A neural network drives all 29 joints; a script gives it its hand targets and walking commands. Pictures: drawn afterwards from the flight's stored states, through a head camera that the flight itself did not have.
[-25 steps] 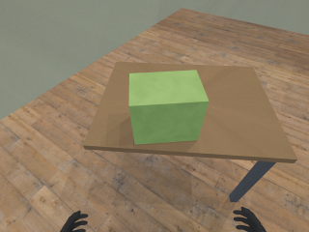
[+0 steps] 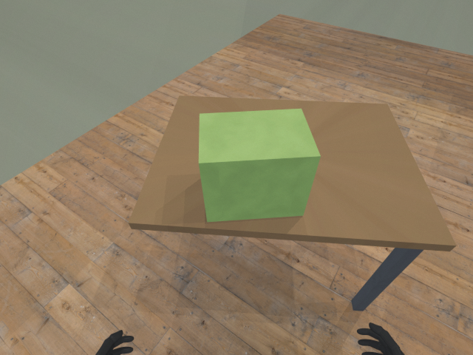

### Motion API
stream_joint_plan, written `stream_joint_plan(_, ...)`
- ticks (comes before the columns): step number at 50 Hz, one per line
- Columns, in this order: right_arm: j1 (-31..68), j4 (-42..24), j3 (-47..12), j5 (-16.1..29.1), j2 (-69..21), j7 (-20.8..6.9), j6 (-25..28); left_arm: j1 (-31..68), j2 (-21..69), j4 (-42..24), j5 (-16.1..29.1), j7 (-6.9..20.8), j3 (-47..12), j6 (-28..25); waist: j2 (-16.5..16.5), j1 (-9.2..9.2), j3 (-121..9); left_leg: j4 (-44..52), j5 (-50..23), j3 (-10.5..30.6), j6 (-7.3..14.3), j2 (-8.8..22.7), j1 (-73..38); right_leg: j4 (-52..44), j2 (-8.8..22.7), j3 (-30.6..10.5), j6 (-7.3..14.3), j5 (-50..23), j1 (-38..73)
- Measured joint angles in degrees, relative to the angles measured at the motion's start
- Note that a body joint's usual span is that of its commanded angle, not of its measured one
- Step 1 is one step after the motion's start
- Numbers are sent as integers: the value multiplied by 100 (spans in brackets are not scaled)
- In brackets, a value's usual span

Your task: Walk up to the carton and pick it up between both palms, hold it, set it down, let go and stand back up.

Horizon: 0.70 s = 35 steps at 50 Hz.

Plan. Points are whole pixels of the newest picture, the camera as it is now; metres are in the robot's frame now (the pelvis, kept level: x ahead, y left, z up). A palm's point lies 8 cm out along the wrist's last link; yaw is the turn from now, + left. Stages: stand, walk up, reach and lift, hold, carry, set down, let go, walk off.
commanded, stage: walk up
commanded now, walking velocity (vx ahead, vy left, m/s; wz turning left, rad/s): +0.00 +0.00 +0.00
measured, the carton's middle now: (253, 166) +0.57 -0.03 -0.05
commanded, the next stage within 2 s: none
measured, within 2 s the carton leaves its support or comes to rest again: neither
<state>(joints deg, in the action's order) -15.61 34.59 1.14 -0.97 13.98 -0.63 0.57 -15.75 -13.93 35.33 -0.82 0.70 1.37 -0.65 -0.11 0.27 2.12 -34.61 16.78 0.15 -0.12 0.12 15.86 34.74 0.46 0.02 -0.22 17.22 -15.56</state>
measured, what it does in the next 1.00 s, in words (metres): walks ahead: left foot, then right foot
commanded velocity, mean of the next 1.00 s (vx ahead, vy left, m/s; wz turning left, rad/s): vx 0.00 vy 0.00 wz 0.00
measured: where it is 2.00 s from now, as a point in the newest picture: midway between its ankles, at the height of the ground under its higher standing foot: outside the picture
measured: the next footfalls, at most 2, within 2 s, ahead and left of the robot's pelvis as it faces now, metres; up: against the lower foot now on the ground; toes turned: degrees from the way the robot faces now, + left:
left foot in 0.48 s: +0.15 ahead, +0.19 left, +0.00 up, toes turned +1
right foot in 0.94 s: +0.26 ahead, -0.04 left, +0.00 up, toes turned -10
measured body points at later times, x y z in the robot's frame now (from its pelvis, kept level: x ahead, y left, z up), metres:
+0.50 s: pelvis +0.05 +0.07 -0.01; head +0.07 +0.07 +0.44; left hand +0.05 +0.35 -0.13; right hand +0.18 -0.20 -0.10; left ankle +0.11 +0.18 -0.73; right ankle +0.02 -0.12 -0.73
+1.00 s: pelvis +0.16 +0.08 -0.01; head +0.22 +0.07 +0.43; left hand +0.37 +0.28 -0.13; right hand +0.16 -0.19 -0.12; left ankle +0.11 +0.19 -0.71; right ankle +0.22 -0.03 -0.73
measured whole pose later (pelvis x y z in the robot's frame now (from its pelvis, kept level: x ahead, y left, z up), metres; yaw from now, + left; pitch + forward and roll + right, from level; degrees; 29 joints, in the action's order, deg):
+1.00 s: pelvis +0.16 +0.08 -0.01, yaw -9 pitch -2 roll -2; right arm -24.9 33.2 0.7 -0.7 16.5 1.6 -0.1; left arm -7.7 -12.4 37.5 -2.4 0.4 1.0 1.2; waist 1.1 -2.6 10.2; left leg -49.4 27.3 -7.1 0.0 4.7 13.8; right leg 37.3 -2.0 2.8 2.1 13.3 -22.4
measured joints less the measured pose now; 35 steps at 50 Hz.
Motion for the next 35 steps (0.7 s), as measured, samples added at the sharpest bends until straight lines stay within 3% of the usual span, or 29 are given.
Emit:
stream_joint_plan(10, -9, 44, -14, 0, 25, 13, 8, -57, -29, 72, 2, -6, -35, 13, -6, -16, 30, 34, -14, 11, 3, -4, 7, -36, 4, 12, 2, -12, -1)
stream_joint_plan(14, -211, -23, 144, -225, 82, -117, -66, -360, 5, 78, -161, -19, 96, -73, 14, 55, -137, -783, 1129, -97, 52, -23, 275, 117, 11, -41, 203, 437, -48)
stream_joint_plan(16, -319, -83, 219, -261, 135, -170, -74, -548, -24, 151, -249, -80, 144, -106, 15, 92, -129, -1292, 1182, -218, 37, -23, 521, 0, 91, -66, 262, 239, 19)
stream_joint_plan(19, -391, -94, 304, -275, 245, -222, -29, -809, -60, 324, -297, -145, 203, -165, 135, 226, -12, -1446, 938, -206, 13, 118, 783, -192, 154, -96, 150, 154, 196)
stream_joint_plan(23, -318, -135, 374, -210, 245, -284, 29, -1142, -182, 526, -227, -120, 289, -117, 184, 346, 115, -771, 530, -106, 37, 260, 730, -146, 263, -231, 8, 340, 360)
stream_joint_plan(25, -316, -188, 369, -197, 187, -245, 133, -1226, -272, 564, -195, -91, 325, -49, 84, 290, 187, -388, -144, -202, 37, 213, 519, 291, 390, -325, 22, 677, 308)
stream_joint_plan(27, -317, -175, 292, -245, 106, -128, 200, -1224, -298, 588, -186, -80, 328, 51, -99, 235, 268, -760, 50, -436, 98, 113, 487, 1289, 340, -623, 101, 1317, -5)
stream_joint_plan(29, -422, -93, 199, -238, 78, 0, 166, -1167, -242, 518, -216, -76, 290, 199, -92, 146, 240, -901, 421, -560, 201, 191, 357, 2372, 70, -573, 67, 1541, -430)
stream_joint_plan(31, -590, 43, 145, -203, 44, 80, 128, -1012, -241, 421, -247, -59, 265, 262, -126, 25, 222, -701, 458, -627, 230, 235, 110, 3025, -56, -353, 12, 1247, -783)
stream_joint_plan(35, -938, 246, 106, -248, 32, 166, 155, -653, -308, 232, -236, -4, 278, 199, -305, -162, 251, -27, 330, -808, 244, 218, -448, 3074, -87, -207, -98, 525, -1267)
